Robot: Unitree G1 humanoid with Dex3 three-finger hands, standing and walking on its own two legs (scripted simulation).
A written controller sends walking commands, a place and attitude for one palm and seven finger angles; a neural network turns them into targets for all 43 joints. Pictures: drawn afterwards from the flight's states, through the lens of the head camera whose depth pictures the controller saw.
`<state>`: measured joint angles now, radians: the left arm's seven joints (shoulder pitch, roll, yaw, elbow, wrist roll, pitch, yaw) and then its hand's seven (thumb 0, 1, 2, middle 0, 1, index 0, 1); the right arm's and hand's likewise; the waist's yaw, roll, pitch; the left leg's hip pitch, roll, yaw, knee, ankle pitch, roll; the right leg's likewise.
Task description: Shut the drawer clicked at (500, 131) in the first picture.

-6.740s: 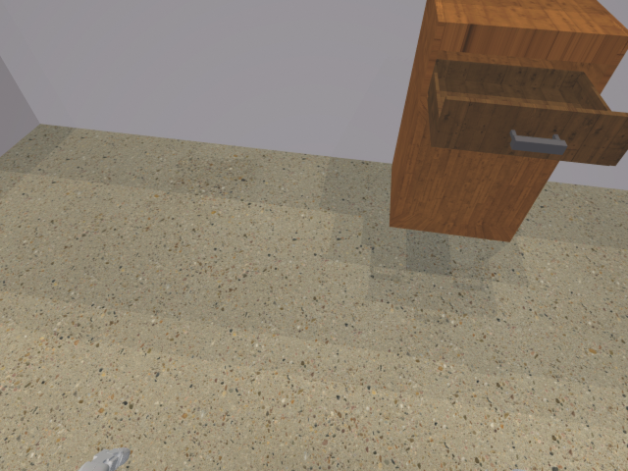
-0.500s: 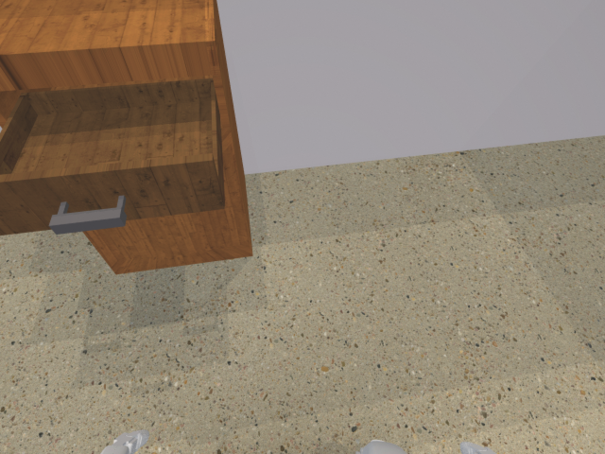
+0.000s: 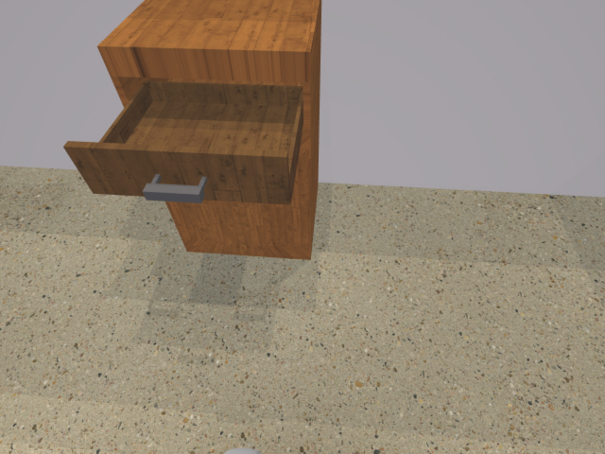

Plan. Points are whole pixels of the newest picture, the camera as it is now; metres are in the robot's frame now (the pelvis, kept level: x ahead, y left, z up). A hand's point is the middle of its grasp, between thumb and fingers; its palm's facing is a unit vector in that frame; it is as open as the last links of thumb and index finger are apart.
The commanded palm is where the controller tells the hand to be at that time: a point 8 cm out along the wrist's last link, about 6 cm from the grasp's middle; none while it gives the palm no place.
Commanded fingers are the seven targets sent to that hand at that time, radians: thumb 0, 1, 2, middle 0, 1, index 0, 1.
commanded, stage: take the last steps up to it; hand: left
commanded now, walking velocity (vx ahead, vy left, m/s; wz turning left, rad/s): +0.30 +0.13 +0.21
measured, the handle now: (177, 186) +0.62 +0.33 -0.07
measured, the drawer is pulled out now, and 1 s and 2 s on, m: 0.29 0.29 0.29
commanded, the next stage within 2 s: come to a stop and stand still in 1.06 s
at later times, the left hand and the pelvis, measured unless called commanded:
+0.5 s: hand out of the picture +0.10 +0.27 -0.17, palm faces +0.10 -0.98 -0.19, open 7.4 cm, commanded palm none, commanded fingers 0.00 0.90 0.90 -0.20 -0.30 -0.20 -0.30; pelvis +0.07 +0.08 +0.00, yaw +3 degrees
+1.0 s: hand (191, 361) +0.28 +0.23 -0.16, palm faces +0.13 -0.96 -0.25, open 7.1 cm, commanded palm none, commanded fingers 0.00 0.90 0.90 -0.20 -0.30 -0.20 -0.30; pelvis +0.25 +0.03 +0.00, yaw +4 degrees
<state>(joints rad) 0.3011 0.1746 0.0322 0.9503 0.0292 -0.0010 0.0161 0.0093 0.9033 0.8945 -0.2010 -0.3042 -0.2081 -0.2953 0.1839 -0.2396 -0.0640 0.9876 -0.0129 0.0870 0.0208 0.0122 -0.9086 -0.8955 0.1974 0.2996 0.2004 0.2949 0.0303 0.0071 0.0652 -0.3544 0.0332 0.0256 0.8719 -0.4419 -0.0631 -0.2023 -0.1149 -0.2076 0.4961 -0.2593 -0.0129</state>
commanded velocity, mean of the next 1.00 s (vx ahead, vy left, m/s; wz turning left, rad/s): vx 0.27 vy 0.06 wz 0.04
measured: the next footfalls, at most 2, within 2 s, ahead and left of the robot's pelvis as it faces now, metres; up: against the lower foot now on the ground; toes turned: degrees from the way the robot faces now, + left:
left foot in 0.12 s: +0.03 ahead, +0.14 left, +0.00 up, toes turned +8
right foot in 0.74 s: +0.31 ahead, -0.05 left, +0.00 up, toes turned -5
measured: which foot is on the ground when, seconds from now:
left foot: up 0.00-0.10, down 0.12-0.76, up 0.78-1.00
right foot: down 0.00-0.12, up 0.14-0.72, down 0.74-1.00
